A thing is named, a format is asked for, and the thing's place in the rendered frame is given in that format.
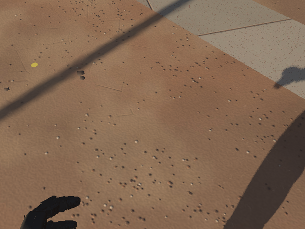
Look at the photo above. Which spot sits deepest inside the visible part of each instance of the robot left hand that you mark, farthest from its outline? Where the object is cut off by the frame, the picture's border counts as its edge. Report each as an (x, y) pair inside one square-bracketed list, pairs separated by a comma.
[(37, 218)]

